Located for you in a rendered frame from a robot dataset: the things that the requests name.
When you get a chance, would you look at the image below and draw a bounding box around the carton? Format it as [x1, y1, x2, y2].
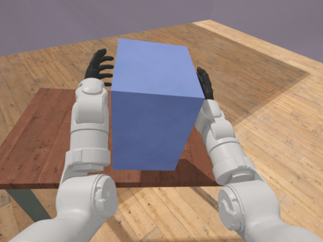
[111, 38, 205, 170]

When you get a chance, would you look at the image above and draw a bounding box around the robot left hand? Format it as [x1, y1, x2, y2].
[84, 48, 114, 86]

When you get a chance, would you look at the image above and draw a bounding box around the robot right hand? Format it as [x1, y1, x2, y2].
[196, 67, 214, 100]

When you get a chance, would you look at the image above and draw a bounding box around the robot right upper arm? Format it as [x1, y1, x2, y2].
[218, 180, 323, 242]

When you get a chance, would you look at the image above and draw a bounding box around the table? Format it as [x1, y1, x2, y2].
[0, 88, 222, 222]

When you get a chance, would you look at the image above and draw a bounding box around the left robot forearm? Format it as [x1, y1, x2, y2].
[56, 78, 111, 210]

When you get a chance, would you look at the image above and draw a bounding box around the right robot forearm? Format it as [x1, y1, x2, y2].
[194, 99, 281, 214]

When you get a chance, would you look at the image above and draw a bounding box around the robot left upper arm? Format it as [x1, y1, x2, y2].
[8, 174, 118, 242]

